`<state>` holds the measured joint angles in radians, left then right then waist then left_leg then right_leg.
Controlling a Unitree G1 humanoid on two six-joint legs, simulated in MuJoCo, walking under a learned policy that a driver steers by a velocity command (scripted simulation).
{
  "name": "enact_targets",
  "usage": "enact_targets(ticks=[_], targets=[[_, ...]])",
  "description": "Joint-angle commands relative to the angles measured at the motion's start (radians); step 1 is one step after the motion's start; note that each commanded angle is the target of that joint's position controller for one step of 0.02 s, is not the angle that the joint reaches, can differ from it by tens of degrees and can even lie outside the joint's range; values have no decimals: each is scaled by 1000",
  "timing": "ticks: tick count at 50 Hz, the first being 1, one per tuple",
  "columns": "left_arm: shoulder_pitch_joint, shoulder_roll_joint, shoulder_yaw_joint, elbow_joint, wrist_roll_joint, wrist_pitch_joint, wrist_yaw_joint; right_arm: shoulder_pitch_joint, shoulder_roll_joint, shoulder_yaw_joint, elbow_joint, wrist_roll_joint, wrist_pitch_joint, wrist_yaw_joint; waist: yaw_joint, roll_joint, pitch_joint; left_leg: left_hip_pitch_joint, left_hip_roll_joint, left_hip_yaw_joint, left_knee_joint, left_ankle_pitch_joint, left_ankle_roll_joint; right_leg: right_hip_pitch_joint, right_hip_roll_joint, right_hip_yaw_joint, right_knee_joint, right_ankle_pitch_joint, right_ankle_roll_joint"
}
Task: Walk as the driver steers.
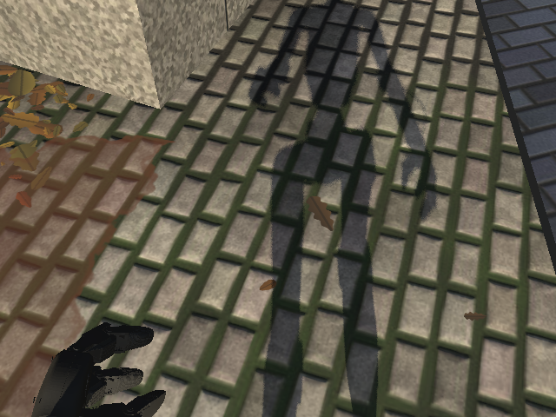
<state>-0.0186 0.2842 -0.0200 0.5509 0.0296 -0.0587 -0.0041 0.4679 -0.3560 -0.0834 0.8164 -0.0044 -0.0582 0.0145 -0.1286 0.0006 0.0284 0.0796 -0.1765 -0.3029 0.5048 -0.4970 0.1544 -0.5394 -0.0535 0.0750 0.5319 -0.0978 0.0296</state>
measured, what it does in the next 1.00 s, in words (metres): walks ahead, turning left: left foot, then right foot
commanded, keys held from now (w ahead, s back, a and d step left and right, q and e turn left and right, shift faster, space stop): w+q+shift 0.02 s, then w+shift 0.44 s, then shift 0.06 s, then q+shift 0.48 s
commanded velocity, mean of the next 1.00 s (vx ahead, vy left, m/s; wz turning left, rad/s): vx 0.67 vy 0.00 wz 0.53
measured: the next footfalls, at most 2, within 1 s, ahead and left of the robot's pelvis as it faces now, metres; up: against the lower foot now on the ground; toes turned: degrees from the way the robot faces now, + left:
left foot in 0.42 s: +0.55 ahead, +0.13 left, +0.00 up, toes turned +14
right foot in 0.82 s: +0.94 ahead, +0.09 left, +0.00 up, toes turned +30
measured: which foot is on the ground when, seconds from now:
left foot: down 0.00-0.00, up 0.02-0.40, down 0.42-0.84, up 0.86-1.00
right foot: down 0.00-0.44, up 0.46-0.80, down 0.82-1.00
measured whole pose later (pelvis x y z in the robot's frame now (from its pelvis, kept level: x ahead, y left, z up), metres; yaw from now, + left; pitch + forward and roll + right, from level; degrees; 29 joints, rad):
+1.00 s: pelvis +0.75 +0.10 +0.01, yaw +34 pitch +1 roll -1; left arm 0.00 0.23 0.02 0.65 0.03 -0.03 0.02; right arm 0.23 -0.32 -0.08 0.68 0.04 0.06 -0.04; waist -0.05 -0.01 0.11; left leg -0.54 0.01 -0.06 1.29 -0.50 -0.09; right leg -0.43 0.01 -0.08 0.47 -0.06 -0.04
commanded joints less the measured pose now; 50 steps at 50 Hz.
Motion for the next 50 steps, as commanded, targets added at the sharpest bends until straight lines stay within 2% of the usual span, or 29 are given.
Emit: enact_targets(ticks=[1, 2, 3, 5, 8, 12, 15, 18, 20, 21, 22, 23, 24, 25, 26, 29, 30, 31, 33, 35, 37, 39, 41, 42, 43, 44, 46, 47, 50], targets=[[633, 307, 125, 94, 44, -14, 52, -174, -4, 5, -139, 3, -36, -8, 350, -240, -363, -664, 18, 52, 775, 104, -18, 1010, -302, 336, -40, -539, -72], [507, 340, 135, 85, 42, -10, 37, -80, 1, 28, -186, 26, -32, -9, 219, -463, -435, -827, 22, 132, 925, 11, -26, 984, -439, 860, -270, -685, -157], [369, 216, 118, 59, 32, -5, 29, -151, -62, 24, -145, -9, -14, -14, 213, -241, -248, -875, 118, 156, 941, 133, -22, 818, -369, 748, -290, -786, -168], [329, 119, 96, 98, 30, -5, 16, -240, -54, 26, -147, -36, 1, 16, 192, -50, -86, -829, 181, 189, 846, 216, -38, 591, -270, 434, -272, -481, -158], [395, 77, 80, 196, 12, -37, -1, -290, 19, 51, -190, -42, 24, 46, 146, -83, -2, -825, 205, 153, 764, 186, -52, 457, -222, 246, -320, -263, -156], [385, 117, 85, 232, -1, -63, -13, -444, -2, 67, -270, -43, 27, 62, 115, -76, 72, -855, 210, 179, 515, 340, -71, 395, -199, 18, -443, -45, -159], [417, 147, 87, 259, -12, -64, -16, -545, 9, 84, -296, -37, 19, 87, 133, -48, 106, -625, 192, 330, 255, 475, -50, 308, -168, -132, -564, 116, -144], [473, 221, 95, 293, -14, -58, -13, -519, -5, 79, -279, -41, 16, 69, 106, -84, 62, -520, 132, 402, 170, 399, -6, 483, -194, -210, -423, 718, -142], [474, 267, 102, 308, -11, -35, 5, -272, -60, 51, -201, -51, 14, 41, -29, -143, -101, -249, 70, 405, 140, 297, 32, 535, -209, -233, -64, 1036, -123], [448, 259, 99, 294, -15, -23, 11, -70, -106, 27, -131, -52, 13, 23, -126, -119, -197, 4, 84, 368, 74, 298, 46, 419, -165, -245, 228, 920, -110], [483, 144, 75, 261, 5, -20, 5, 23, -193, 2, -97, -61, 12, 2, -86, 60, -303, 245, 307, 97, 83, 30, 41, 176, -84, -210, 624, 156, -110], [562, 78, 61, 201, -27, -27, -11, -14, -266, -15, -122, -53, 17, -9, 22, 280, -457, 401, 541, -481, -119, -176, 119, -118, 76, -67, 933, -396, -90], [428, 163, 77, 187, -25, -31, 0, -52, -212, -15, -120, -38, 14, -14, -13, 116, -350, 335, 506, -457, -190, 67, 119, -235, 41, 13, 977, -310, -103], [376, 139, 70, 179, -33, -35, 3, -103, -156, -1, -97, -30, 2, -21, 37, 54, -164, 165, 484, -252, -165, 437, 127, -241, 5, -16, 916, -228, -91], [383, 109, 59, 195, -24, -31, 4, -138, -102, 12, -79, -28, -14, -16, 92, -14, -67, -5, 448, -121, -150, 787, 121, -170, -23, -28, 835, -227, -75], [392, 68, 54, 193, 18, 10, -8, -156, -17, 39, -43, 2, -32, -13, 179, 26, -36, -202, 346, 40, -188, 1108, 95, -10, -50, -51, 627, -265, -25], [298, 84, 71, 149, -43, -27, 9, -218, -2, 34, -78, 40, -48, 1, 169, -1, -58, -174, 350, 8, -214, 1035, 128, -67, -52, -15, 611, -248, -3], [240, 77, 66, 124, -39, -41, 14, -229, -41, 21, -74, 51, -51, -1, 174, -9, -54, -192, 351, 6, -222, 1037, 136, -82, -51, -17, 529, -232, 11], [113, 40, 52, 71, -28, -57, 10, -237, -69, 8, -71, 46, -34, -26, 162, 1, -2, -305, 277, 92, -227, 1063, 111, -39, 5, -64, 285, -108, 33], [29, 21, 47, 49, -18, -70, 1, -163, -85, -7, -53, 41, -6, -46, 110, 20, -29, -384, 192, 137, -194, 958, 36, 127, 108, -111, 47, 169, 31], [-8, 49, 63, 23, -27, -63, -8, -78, -92, -15, -25, 46, 11, -55, 93, 55, -51, -395, 192, 66, -155, 794, -27, 253, 155, -75, -51, 316, 16], [20, 105, 85, 14, -31, -50, 0, -100, -80, -20, -38, 46, 20, -63, 137, 85, -64, -363, 189, 4, -46, 753, -65, 321, 137, -21, -91, 300, -9], [210, 141, 102, 53, -7, -45, 17, -186, -67, -22, -93, 42, 26, -62, 255, 86, -186, -385, 122, 14, 244, 714, -130, 562, 58, 3, -134, 442, -49], [319, 177, 101, 69, 9, -36, 27, -139, 32, 6, -128, 6, 33, -58, 248, -86, -349, -526, 45, 86, 582, 64, -173, 823, -189, 184, 21, 949, -128], [313, 148, 83, 53, 30, -27, 13, 121, 33, 21, -116, 32, 38, -43, 153, -287, -572, -664, 8, 55, 897, -335, -198, 1018, -514, 512, 60, 1101, -357], [203, 144, 98, 18, 4, -11, 12, 141, -69, 3, -102, 38, 58, -34, 140, -210, -609, -683, 123, 66, 1007, -180, -222, 930, -503, 574, -26, 697, -384], [79, 51, 73, 3, -10, 21, 27, -72, -125, -29, -142, 44, 102, -48, 141, -51, -298, -748, 198, 187, 951, -24, -254, 617, -321, 298, -130, 302, -297], [41, 50, 70, 11, -4, 28, 28, -93, -121, -37, -154, 44, 121, -62, 114, -71, -190, -725, 221, 201, 918, 0, -260, 462, -274, 221, -178, 239, -284], [-5, 89, 95, 46, 5, 20, 23, -119, -18, -18, -193, 34, 135, -72, 83, -123, -84, -613, 253, 267, 700, 27, -251, 245, -219, 25, -271, 251, -266]])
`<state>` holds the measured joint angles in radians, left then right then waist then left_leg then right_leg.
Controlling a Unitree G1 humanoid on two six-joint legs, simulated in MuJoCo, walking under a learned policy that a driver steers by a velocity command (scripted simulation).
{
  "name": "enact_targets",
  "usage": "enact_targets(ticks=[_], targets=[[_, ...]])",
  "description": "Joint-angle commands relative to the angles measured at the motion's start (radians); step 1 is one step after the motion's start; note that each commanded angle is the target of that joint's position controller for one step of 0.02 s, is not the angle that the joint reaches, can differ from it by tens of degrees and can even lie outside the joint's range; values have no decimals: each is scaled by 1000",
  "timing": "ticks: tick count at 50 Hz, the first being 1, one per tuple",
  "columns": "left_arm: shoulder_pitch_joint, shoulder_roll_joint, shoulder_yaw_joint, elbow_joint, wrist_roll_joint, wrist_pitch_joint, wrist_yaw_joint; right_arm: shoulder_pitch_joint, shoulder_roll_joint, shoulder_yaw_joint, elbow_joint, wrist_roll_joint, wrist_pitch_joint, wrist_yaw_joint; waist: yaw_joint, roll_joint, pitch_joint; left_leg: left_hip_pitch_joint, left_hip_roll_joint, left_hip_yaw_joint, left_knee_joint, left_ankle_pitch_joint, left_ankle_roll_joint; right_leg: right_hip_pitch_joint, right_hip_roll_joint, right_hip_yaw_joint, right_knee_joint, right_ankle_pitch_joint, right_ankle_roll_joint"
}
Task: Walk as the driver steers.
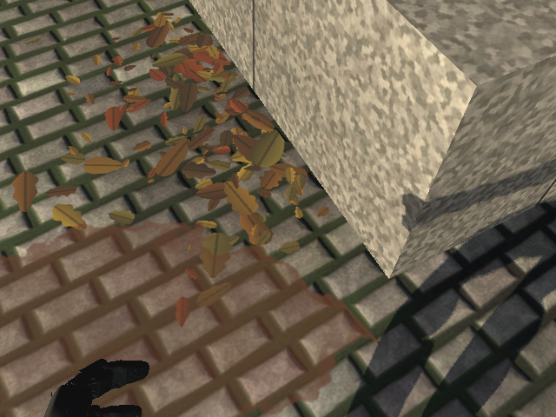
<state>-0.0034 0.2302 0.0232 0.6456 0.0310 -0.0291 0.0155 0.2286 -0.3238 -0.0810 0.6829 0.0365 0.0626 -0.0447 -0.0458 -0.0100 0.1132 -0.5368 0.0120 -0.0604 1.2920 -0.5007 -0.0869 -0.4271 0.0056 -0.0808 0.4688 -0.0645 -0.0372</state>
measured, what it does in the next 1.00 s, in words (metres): walks ahead, turning left: left foot, then right foot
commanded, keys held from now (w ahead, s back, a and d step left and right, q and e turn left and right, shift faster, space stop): q+shift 0.02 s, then w+q+shift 0.98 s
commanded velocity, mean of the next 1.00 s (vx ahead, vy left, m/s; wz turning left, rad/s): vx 0.77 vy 0.00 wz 0.97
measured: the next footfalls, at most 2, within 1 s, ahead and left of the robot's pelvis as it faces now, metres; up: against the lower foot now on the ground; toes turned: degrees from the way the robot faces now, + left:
left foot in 0.26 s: +0.06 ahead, +0.13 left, +0.00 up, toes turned +18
right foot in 0.64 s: +0.49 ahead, +0.08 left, +0.00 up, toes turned +36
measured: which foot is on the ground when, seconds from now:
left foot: up 0.00-0.24, down 0.26-0.64, up 0.66-1.00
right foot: down 0.00-0.24, up 0.26-0.62, down 0.64-1.00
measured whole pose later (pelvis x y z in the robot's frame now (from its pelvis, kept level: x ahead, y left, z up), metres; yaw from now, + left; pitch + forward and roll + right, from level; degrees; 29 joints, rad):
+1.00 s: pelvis +0.51 +0.28 -0.01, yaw +54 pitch +2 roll -2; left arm 0.54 0.29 0.05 0.91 0.03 -0.09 0.01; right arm -0.09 -0.32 -0.02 0.57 -0.03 0.00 0.11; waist 0.09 0.02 0.04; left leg -0.80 0.05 0.11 0.90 -0.06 0.15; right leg 0.22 -0.01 -0.33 0.21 -0.43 0.07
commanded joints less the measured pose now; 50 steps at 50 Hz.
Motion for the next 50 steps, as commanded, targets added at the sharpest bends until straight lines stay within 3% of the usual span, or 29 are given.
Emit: enact_targets(ticks=[1, 3, 6, 8, 11, 12, 13, 14, 15, 16, 17, 19, 21, 23, 27, 29, 30, 31, 32, 33, 34, 35, 36, 37, 39, 41, 47, 48, 50], targets=[[-15, 158, 62, -39, 3, -14, 4, 98, -40, -18, -72, -13, 9, -12, 7, -109, -196, 14, 81, 28, -148, 59, -5, 158, -295, 159, -208, 271, -213], [8, 197, 81, -15, -18, -16, 9, 75, -36, -13, -83, -12, -5, 10, 14, -92, -269, 70, 118, 38, -266, 144, 34, 182, -332, 162, -268, -54, -206], [-12, 243, 101, -2, -54, -20, 9, 72, -88, -30, -69, -9, -18, 47, -15, -140, -260, 182, 101, 90, -412, 193, 106, 139, -332, 126, -350, -417, -144], [-25, 259, 110, 4, -59, -24, 0, 79, -116, -43, -38, -11, -18, 56, -32, -138, -228, 234, 82, 142, -479, 174, 138, 138, -330, 88, -363, -496, -109], [-56, 239, 107, 3, -69, -20, -11, 143, -87, -42, 24, -1, -17, 56, -82, -91, -174, 332, 60, 228, -629, 148, 182, 135, -312, 15, -264, -572, -64], [43, 214, 100, 29, 13, 19, -24, 211, -66, -20, 37, -83, -8, 99, -79, 30, -198, 468, -21, 234, -741, 52, 209, 77, -265, -115, -45, -662, -9], [-2, 158, 83, 30, 28, 41, -33, 311, -79, -30, 92, -79, -14, 102, -147, 226, -99, 559, 22, 77, -826, -5, 261, -126, -159, -194, 340, -675, 30], [-60, 19, 29, -4, 38, 55, -35, 329, -96, -7, 70, -61, -31, 96, -133, 309, 14, 540, 149, -237, -792, -146, 300, -475, -80, -120, 711, -644, 48], [-122, 13, 17, -126, 32, 43, -40, 206, -199, -25, -14, -65, -46, 74, -76, 332, -20, 491, 284, -710, -1106, -309, 407, -665, -17, 46, 763, -545, 84], [-160, 119, 34, -148, 40, 15, -44, 155, -235, -45, -35, -75, -55, 52, -58, 186, 10, 498, 322, -731, -1208, -390, 422, -689, -78, 111, 735, -383, 95], [-125, 188, 50, -118, 41, -3, -48, 141, -230, -45, -35, -75, -61, 42, -37, 123, -3, 488, 289, -629, -1180, -305, 406, -612, -91, 117, 659, -271, 106], [-33, 222, 60, -58, 36, 1, -59, 149, -194, -34, -21, -63, -85, 44, -9, 105, -28, 450, 185, -453, -1170, -109, 370, -428, -96, 86, 547, -195, 131], [-59, 200, 56, -60, 13, 16, -67, 192, -156, -25, 7, -54, -109, 51, -20, 79, -24, 464, 151, -390, -1169, 42, 367, -371, -79, 79, 464, -132, 137], [-98, 163, 42, -71, 0, 22, -70, 222, -157, -32, 25, -49, -117, 53, -35, 63, -29, 495, 123, -350, -1147, 135, 365, -341, -55, 77, 361, -87, 135], [-179, 149, 32, -118, -17, 14, -69, 218, -166, -43, 37, -46, -127, 48, -53, 127, -20, 461, 122, -350, -1118, 254, 346, -193, -32, 82, 170, -53, 116], [-81, 166, 39, -107, -23, 6, -55, 161, -174, -47, 30, -44, -133, 46, 7, 150, -41, 396, 136, -360, -1084, 418, 312, 13, -25, 82, 118, -67, 91], [48, 195, 53, -74, -24, 1, -41, 118, -192, -50, 22, -46, -136, 50, 75, 147, -92, 347, 122, -346, -985, 611, 287, 192, 4, 65, 117, -125, 77], [281, 242, 78, -9, -21, -4, -19, 75, -202, -53, 18, -51, -140, 58, 194, 74, -204, 266, 52, -289, -729, 736, 256, 464, 14, 47, 115, -167, 61], [516, 314, 104, 34, 2, -10, 6, 51, -151, -37, 7, -55, -149, 63, 300, -45, -354, 101, -52, -214, -371, 630, 231, 744, -115, 167, 117, -386, 48], [585, 418, 117, 41, 37, -18, 13, 65, 18, 5, -61, -30, -156, 62, 258, -421, -436, -162, -177, -148, -34, -68, 215, 861, -388, 669, -154, -932, 26], [375, 350, 101, -2, 37, -16, 4, 104, -5, 20, -58, -20, -145, 58, 131, -406, -355, -240, -119, -137, 100, 40, 228, 691, -442, 969, -319, -986, -11], [251, 241, 78, -34, 32, -12, 0, 78, -59, 10, -28, -42, -127, 59, 92, -222, -233, -243, -41, -87, 114, 144, 225, 564, -429, 827, -274, -904, -39], [242, 191, 69, -20, 27, -11, -2, 46, -79, 7, -18, -62, -116, 74, 87, -94, -178, -213, 10, -54, 65, 201, 215, 469, -387, 640, -245, -731, -54], [260, 172, 62, 4, 26, -15, -1, 14, -76, 7, -16, -70, -107, 90, 81, -66, -147, -188, 42, -47, 29, 220, 203, 412, -342, 497, -248, -589, -50], [321, 140, 50, 67, 15, -35, -6, -50, -37, 22, -49, -77, -84, 119, 74, -103, -77, -208, 84, -42, -2, 245, 186, 351, -316, 327, -280, -419, -38], [371, 128, 45, 108, -1, -57, -16, -121, -12, 36, -82, -76, -69, 132, 72, -80, -41, -281, 94, -29, 1, 308, 185, 367, -315, 200, -297, -240, -25], [402, 160, 45, 160, 4, -85, -12, -345, -19, 61, -168, -71, -64, 161, 53, -19, 65, -234, 65, 135, -326, 472, 215, 342, -245, -153, -390, 152, 5], [430, 174, 47, 173, 4, -84, -8, -376, -8, 68, -172, -71, -66, 166, 61, -5, 73, -188, 44, 185, -405, 469, 236, 363, -233, -197, -386, 276, 16], [457, 220, 54, 179, 1, -76, 0, -354, -13, 66, -153, -66, -68, 157, 35, -31, 23, -44, -39, 265, -481, 445, 273, 435, -236, -239, -286, 807, 24]])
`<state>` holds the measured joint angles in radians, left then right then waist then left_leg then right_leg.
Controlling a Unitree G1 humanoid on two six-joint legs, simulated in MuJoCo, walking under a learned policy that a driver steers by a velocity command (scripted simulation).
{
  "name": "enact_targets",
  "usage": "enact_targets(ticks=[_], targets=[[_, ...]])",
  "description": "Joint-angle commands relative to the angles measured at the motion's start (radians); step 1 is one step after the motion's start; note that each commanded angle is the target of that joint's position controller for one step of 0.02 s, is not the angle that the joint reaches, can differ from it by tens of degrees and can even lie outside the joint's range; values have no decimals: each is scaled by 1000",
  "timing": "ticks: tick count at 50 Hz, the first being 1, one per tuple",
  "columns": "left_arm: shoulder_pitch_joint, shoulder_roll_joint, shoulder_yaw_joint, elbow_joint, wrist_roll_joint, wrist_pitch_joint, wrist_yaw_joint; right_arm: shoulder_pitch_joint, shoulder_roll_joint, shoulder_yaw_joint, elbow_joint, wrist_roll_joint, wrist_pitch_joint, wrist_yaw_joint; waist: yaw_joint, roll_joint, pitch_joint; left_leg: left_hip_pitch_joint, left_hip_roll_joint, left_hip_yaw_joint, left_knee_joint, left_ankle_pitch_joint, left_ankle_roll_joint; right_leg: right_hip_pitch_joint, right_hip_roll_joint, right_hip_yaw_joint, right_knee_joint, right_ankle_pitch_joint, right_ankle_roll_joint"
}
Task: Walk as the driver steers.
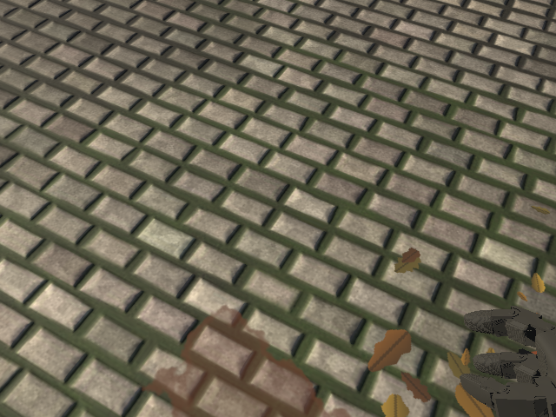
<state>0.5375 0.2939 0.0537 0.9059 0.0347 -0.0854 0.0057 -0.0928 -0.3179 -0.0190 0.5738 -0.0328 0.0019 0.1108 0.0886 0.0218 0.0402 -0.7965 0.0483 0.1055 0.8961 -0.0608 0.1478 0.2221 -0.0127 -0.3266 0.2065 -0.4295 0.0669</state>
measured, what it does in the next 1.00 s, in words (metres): walks ahead, turning left: left foot, then right foot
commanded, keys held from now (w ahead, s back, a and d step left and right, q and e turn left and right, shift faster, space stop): w+q+shift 1.00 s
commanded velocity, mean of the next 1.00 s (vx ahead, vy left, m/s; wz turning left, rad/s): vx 1.00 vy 0.00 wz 1.00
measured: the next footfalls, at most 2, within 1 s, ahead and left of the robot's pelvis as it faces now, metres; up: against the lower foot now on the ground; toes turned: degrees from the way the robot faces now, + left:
left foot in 0.10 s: +0.27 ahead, +0.05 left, +0.00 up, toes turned +10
right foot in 0.50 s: +0.74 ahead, +0.01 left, +0.00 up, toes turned +32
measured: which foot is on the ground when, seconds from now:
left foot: up 0.00-0.08, down 0.10-0.52, up 0.54-0.94, down 0.96-1.00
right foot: down 0.00-0.10, up 0.12-0.48, down 0.50-0.94, up 0.96-1.00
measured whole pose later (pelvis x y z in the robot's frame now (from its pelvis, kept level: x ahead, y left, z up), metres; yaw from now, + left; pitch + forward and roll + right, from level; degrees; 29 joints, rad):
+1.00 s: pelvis +0.85 +0.33 -0.02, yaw +59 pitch +0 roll -1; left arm 0.44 0.26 0.03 0.84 0.03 -0.04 0.00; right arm 0.06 -0.31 -0.03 0.65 -0.03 -0.01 0.04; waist 0.04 0.02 0.07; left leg -0.53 -0.14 0.11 0.77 -0.26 0.23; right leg -0.03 -0.08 -0.14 1.22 -0.36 0.05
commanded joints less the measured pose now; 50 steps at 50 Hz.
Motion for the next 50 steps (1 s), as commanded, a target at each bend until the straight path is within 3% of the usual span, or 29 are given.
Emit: enact_targets(ticks=[1, 3, 4, 5, 6, 7, 9, 12, 14, 17, 20, 22, 23, 24, 25, 26, 27, 28, 30, 33, 35, 40, 42, 44, 46, 47, 48, 49, 50], targets=[[-79, 193, 31, -85, -5, -8, 15, 27, -38, -4, -23, 5, -9, -9, -139, -98, 43, 284, -114, 112, -98, -40, 53, -161, -236, 7, 77, 1396, -78], [-143, 257, 47, -111, -2, 28, 20, 340, -110, -42, 65, 13, -12, -38, -300, -147, -120, 608, -169, 72, -110, -158, 93, -192, -281, 35, 470, 1569, -103], [-187, 246, 46, -136, 2, 40, 14, 562, -162, -77, 142, 12, -15, -61, -382, -115, -215, 908, -179, 2, -198, -186, 125, -360, -270, 56, 789, 1383, -106], [-209, 176, 39, -149, 5, 42, -2, 519, -220, -117, 154, 47, 0, -90, -314, 88, -183, 1079, -94, -190, -276, -262, 139, -651, -77, 74, 1167, 343, -71], [-151, 108, 16, -280, -2, 21, -11, 414, -336, -127, 91, 0, 15, -86, -163, 218, -288, 1297, 162, -756, -413, -229, 322, -1036, 28, 201, 1483, -69, -13], [-264, 152, 12, -318, -5, -7, -9, 493, -305, -128, 78, -5, 23, -99, -231, 18, -345, 1276, 191, -905, -568, -358, 337, -1106, 2, 376, 1461, 9, -24], [-301, 125, -6, -314, -2, -18, -3, 452, -218, -110, 142, 10, -11, -113, -128, -110, -75, 926, 143, -775, -656, -256, 262, -1041, -95, 397, 1216, 62, -32], [-258, 107, -17, -284, 44, 40, 1, 381, -147, -76, 143, 21, -62, -123, -27, -109, -4, 599, 20, -577, -662, -86, 228, -851, -143, 395, 1040, -3, 7], [-366, 87, -26, -322, 40, 54, -13, 401, -152, -76, 152, 24, -77, -113, -48, -84, 52, 475, -28, -540, -718, -87, 218, -822, -143, 355, 883, 52, 27], [-539, 47, -45, -379, 11, 47, -29, 442, -157, -86, 165, 20, -84, -100, -111, -41, 76, 435, -87, -493, -728, 47, 161, -746, -97, 326, 609, 362, 18], [-596, 61, -45, -396, -7, 40, -30, 495, -180, -97, 192, 37, -88, -95, -158, 1, 33, 540, -55, -515, -697, 264, 115, -641, -39, 321, 443, 517, -20], [-559, 94, -33, -391, -6, 36, -23, 490, -197, -101, 195, 38, -84, -103, -138, 11, -5, 627, -43, -527, -605, 433, 74, -537, -2, 332, 350, 469, -42], [-480, 133, -17, -367, -6, 34, -13, 485, -221, -106, 198, 35, -83, -107, -101, 12, -67, 667, -44, -529, -495, 588, 48, -431, 31, 334, 349, 395, -52], [-324, 184, 7, -333, -10, 29, 2, 446, -260, -113, 194, 28, -83, -103, 0, 8, -149, 647, -53, -522, -291, 654, 24, -261, 36, 338, 355, 299, -63], [-101, 230, 31, -281, -8, 26, 23, 386, -248, -108, 184, 19, -92, -97, 127, 6, -245, 522, -96, -487, -29, 573, 4, -13, -22, 366, 374, 212, -77], [69, 297, 54, -248, 29, 20, 42, 385, -87, -68, 150, 26, -103, -100, 149, -198, -364, 296, -191, -392, 344, -56, -7, 225, -270, 645, 312, -182, -115], [-57, 332, 62, -264, 38, 22, 28, 482, -42, -40, 95, 62, -97, -103, 6, -473, -456, 104, -220, -292, 517, -424, -26, 246, -474, 1191, 73, -355, -182], [-198, 219, 51, -295, 27, 29, 21, 421, -114, -42, 128, 28, -79, -113, -2, -275, -288, 38, -115, -265, 538, -302, -18, 84, -423, 1134, 45, -465, -189], [-242, 110, 26, -266, 26, 33, 14, 324, -124, -47, 134, 1, -54, -87, -18, -58, -104, 59, -33, -214, 466, -216, -32, -141, -346, 811, 58, -153, -182], [-163, 54, 8, -162, 5, 7, 0, 244, -30, -22, 74, -5, -18, -47, -55, -82, -1, 27, 31, -201, 441, -210, -35, -262, -291, 540, 8, 107, -143], [-162, 50, 5, -136, -11, -13, -15, 180, -12, -9, 24, -6, -6, -35, -77, -87, 26, -14, 50, -181, 405, -153, -38, -289, -293, 407, -20, 305, -129], [-177, 98, 11, -100, -7, -36, -9, 8, -21, 8, -53, -1, -5, -4, -104, -59, 117, 98, 12, -26, 44, 52, -15, -354, -199, 90, -121, 632, -94], [-112, 132, 15, -82, -7, -31, -1, -25, -17, 12, -49, 0, -10, 1, -95, -50, 109, 198, -57, 76, -74, 54, 23, -283, -189, 31, -68, 1035, -69], [-89, 197, 29, -89, -10, -10, 15, 59, -49, 0, -14, 3, -13, -13, -157, -113, 25, 324, -127, 106, -110, -12, 51, -185, -218, 26, 100, 1435, -58], [-161, 251, 42, -119, -6, 22, 25, 376, -123, -39, 81, 6, -16, -39, -318, -151, -131, 663, -175, 59, -126, -101, 93, -240, -261, 60, 504, 1577, -77], [-211, 244, 42, -144, -1, 34, 18, 583, -169, -73, 154, 9, -20, -63, -392, -110, -209, 951, -168, -27, -225, -121, 129, -415, -243, 75, 827, 1333, -84], [-230, 170, 32, -166, 8, 37, -3, 527, -227, -110, 164, 42, -6, -93, -310, 106, -158, 1078, -76, -213, -287, -185, 156, -694, -46, 81, 1199, 248, -58], [-159, 122, 13, -290, -6, 20, -3, 434, -340, -122, 98, -3, 12, -91, -178, 215, -291, 1309, 166, -760, -395, -125, 355, -1048, 37, 226, 1503, -90, -11], [-249, 155, 5, -319, -9, -7, -2, 511, -305, -124, 85, -5, 17, -107, -237, 27, -347, 1289, 200, -911, -552, -269, 369, -1114, 2, 389, 1469, -19, -20]])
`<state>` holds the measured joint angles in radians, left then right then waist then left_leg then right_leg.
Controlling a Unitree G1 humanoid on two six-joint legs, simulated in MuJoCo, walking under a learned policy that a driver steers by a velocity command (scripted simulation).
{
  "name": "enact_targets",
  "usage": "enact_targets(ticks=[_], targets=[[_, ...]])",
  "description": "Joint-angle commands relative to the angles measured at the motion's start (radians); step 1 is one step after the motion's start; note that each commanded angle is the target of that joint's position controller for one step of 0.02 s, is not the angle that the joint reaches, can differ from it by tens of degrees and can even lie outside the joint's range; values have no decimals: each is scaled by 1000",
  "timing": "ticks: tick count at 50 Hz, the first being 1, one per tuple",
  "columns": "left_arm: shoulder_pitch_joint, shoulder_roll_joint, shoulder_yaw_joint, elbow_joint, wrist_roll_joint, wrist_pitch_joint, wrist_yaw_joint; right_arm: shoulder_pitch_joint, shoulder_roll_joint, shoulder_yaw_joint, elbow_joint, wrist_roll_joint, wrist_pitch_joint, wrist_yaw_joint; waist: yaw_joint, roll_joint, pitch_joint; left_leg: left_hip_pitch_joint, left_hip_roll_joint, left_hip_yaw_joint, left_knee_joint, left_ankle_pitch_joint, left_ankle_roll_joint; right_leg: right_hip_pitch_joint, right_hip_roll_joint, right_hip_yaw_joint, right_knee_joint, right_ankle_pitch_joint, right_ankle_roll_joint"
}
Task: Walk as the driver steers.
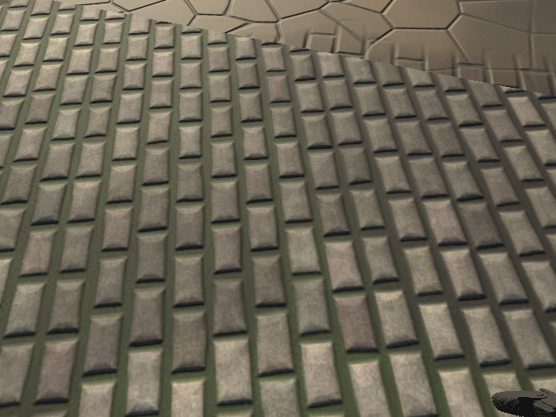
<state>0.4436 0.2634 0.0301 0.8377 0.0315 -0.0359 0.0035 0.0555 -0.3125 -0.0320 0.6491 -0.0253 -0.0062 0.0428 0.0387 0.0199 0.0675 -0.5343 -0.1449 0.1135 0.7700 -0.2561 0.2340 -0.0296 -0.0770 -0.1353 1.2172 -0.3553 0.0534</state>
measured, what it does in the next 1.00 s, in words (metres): walks ahead, turning left: right foot, then left foot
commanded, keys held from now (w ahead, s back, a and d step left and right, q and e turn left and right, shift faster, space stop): w+q+shift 0.30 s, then w+shift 0.50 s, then w+q+shift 0.16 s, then q+shift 0.04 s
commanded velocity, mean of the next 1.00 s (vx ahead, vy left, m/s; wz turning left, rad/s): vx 1.00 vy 0.00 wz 0.59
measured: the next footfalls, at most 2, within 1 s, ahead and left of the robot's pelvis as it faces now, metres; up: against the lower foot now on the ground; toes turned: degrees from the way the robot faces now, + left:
right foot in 0.34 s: +0.56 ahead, -0.13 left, +0.00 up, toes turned +21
left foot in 0.76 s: +0.83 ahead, +0.25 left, +0.00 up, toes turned +29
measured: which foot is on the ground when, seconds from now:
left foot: down 0.00-0.36, up 0.38-0.74, down 0.76-1.00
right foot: up 0.00-0.32, down 0.34-0.76, up 0.78-1.00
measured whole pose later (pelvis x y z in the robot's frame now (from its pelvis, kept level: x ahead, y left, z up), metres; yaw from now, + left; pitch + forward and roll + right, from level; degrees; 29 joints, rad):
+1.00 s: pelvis +0.88 +0.23 +0.05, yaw +34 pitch +1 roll +1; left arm 0.11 0.29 0.01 0.68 0.06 -0.05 -0.03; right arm 0.49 -0.30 -0.05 0.92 -0.01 -0.07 -0.01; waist -0.05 -0.03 0.02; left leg -0.08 -0.15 -0.06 0.34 -0.28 0.13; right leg -0.64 -0.13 0.02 0.96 -0.28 0.03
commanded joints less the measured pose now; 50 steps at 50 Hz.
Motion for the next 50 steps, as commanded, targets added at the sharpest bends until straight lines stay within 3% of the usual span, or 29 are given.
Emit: enact_targets(ticks=[1, 2, 4, 5, 9, 11, 14, 15, 16, 17, 18, 19, 20, 21, 22, 25, 28, 32, 35, 37, 38, 39, 40, 41, 42, 43, 46, 48, 50], targets=[[-188, 181, 20, -251, -8, -70, -1, 339, -261, -104, 44, -3, 13, -48, -145, -54, -205, 855, 382, -885, -507, -87, 242, -866, 15, 215, 326, -48, -16], [-212, 172, 16, -247, 3, -68, 2, 312, -221, -93, 65, 3, -6, -53, -87, -111, -90, 675, 336, -800, -522, -1, 204, -807, -20, 212, 207, -45, -12], [-170, 164, 10, -224, 41, -27, 3, 244, -178, -70, 61, 6, -42, -64, 2, -124, -31, 438, 250, -644, -519, 146, 169, -662, -54, 215, 78, -90, 14], [-176, 157, 10, -225, 46, -8, 0, 242, -157, -61, 63, 12, -55, -59, 16, -117, -18, 345, 219, -606, -532, 155, 162, -617, -66, 206, 6, -120, 27], [-396, 78, -22, -321, 15, -3, -21, 238, -164, -69, 70, 9, -83, -40, -26, -50, 39, 96, 110, -510, -595, 197, 96, -433, -44, 150, -376, 230, 39], [-428, 78, -23, -326, -4, -7, -25, 267, -180, -78, 84, 21, -86, -28, -60, -26, 10, 115, 107, -504, -583, 307, 54, -318, -3, 137, -513, 406, 17], [-414, 133, -5, -324, -8, -11, -13, 315, -200, -87, 105, 26, -79, -29, -72, 2, -39, 292, 135, -543, -457, 527, 0, -237, 50, 148, -638, 367, -14], [-334, 171, 11, -301, -7, -14, -3, 316, -222, -92, 108, 21, -75, -32, -36, -2, -99, 344, 131, -540, -333, 669, -26, -148, 82, 147, -646, 283, -26], [-167, 206, 31, -260, -6, -20, 9, 291, -254, -97, 113, 16, -75, -30, 68, -19, -189, 344, 118, -499, -125, 752, -52, 17, 95, 121, -660, 219, -40], [48, 253, 56, -208, 5, -25, 28, 250, -222, -86, 106, 9, -86, -27, 180, -27, -281, 224, 85, -455, 151, 684, -76, 247, 29, 155, -623, 122, -63], [207, 326, 77, -174, 39, -33, 43, 244, -60, -45, 67, 14, -101, -35, 199, -254, -385, -7, -7, -370, 529, 20, -94, 453, -234, 497, -707, -252, -113], [70, 359, 86, -181, 38, -32, 26, 360, -30, -19, 29, 38, -101, -33, 52, -496, -447, -190, -36, -306, 662, -204, -108, 448, -385, 1060, -960, -379, -207], [-76, 230, 70, -211, 25, -27, 14, 302, -91, -20, 74, 4, -82, -42, 35, -270, -260, -250, 75, -280, 681, -92, -99, 291, -340, 979, -975, -499, -222], [-118, 165, 57, -201, 15, -26, 6, 230, -104, -23, 73, -15, -73, -28, 32, -116, -157, -231, 114, -256, 630, -22, -109, 156, -291, 802, -957, -379, -225], [-117, 141, 51, -176, 22, -28, 0, 173, -92, -20, 60, -24, -68, -15, 25, -42, -99, -208, 135, -250, 582, -15, -115, 60, -247, 675, -958, -231, -213], [-39, 103, 34, -73, 10, -58, -12, 108, -22, 4, 9, -24, -47, 14, -16, -89, -20, -229, 151, -286, 493, -60, -125, -50, -196, 483, -1003, -16, -200], [-37, 129, 35, -42, -7, -77, -19, -20, -32, 19, -62, -28, -46, 27, -38, -92, 31, -276, 156, -257, 313, 40, -140, -89, -180, 308, -1094, 194, -198], [-6, 166, 37, -10, -26, -85, -27, -152, -12, 44, -106, -18, -53, 59, -29, -63, 62, 32, 146, -58, -40, 249, -120, -212, -132, 93, -1246, 461, -177], [37, 238, 46, 22, -26, -79, -21, -90, -51, 30, -73, -27, -49, 34, -81, -114, -17, 165, 78, 3, -103, 169, -78, -21, -154, 23, -1072, 1088, -162], [15, 280, 50, 25, -21, -53, -1, 237, -111, -3, 29, -27, -49, 3, -251, -153, -200, 511, 31, -16, -160, 78, -44, -32, -153, 2, -630, 1289, -140], [-3, 251, 42, 7, -17, -47, 2, 408, -179, -32, 85, -35, -48, -16, -320, -123, -284, 756, 118, -119, -178, -3, -29, -208, -106, 8, -304, 1043, -129], [78, 74, 8, -43, -17, -47, -18, 404, -267, -55, 92, -51, -50, -36, -181, 172, -377, 988, 423, -566, -234, -264, 20, -545, 45, 39, 104, -36, -109], [54, 142, 19, -84, -32, -52, -10, 416, -274, -61, 72, -25, -49, -41, -194, 162, -506, 1019, 518, -945, -405, -283, 65, -675, 109, 216, 280, -126, -132], [-71, 174, 27, -117, -27, -57, -5, 359, -232, -61, 105, -8, -53, -45, -165, 79, -314, 914, 439, -806, -446, -167, 60, -776, 43, 208, 243, -1, -139], [-114, 147, 14, -127, -19, -62, -7, 332, -188, -54, 126, 6, -62, -46, -128, 37, -166, 753, 398, -682, -462, -22, 61, -772, 5, 183, 163, 48, -127], [-131, 131, 9, -126, -2, -57, -9, 299, -154, -50, 132, 5, -70, -45, -85, -5, -103, 625, 344, -603, -479, 57, 45, -723, -24, 180, 90, 50, -112], [-136, 99, -1, -144, 35, -21, -31, 296, -76, -29, 162, 16, -83, -54, 3, 21, -40, 410, 268, -528, -560, 71, 74, -623, -55, 182, -64, -28, -52], [-281, 86, -10, -201, 35, -11, -39, 317, -83, -34, 174, 22, -93, -54, -13, 14, 40, 323, 249, -499, -648, 51, 92, -654, -65, 151, -221, 10, -13], [-390, 66, -25, -247, 19, -23, -45, 286, -106, -44, 171, 19, -99, -48, -9, -1, 94, 213, 192, -409, -637, 400, 59, -543, -24, 112, -434, 215, 2]])
Keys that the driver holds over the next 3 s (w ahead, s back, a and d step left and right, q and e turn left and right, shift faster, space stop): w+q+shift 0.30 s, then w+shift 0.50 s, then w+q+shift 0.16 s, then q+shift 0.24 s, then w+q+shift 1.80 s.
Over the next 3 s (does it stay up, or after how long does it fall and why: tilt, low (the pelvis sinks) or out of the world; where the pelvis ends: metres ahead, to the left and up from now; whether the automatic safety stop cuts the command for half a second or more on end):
stays up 0.97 1.71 0.02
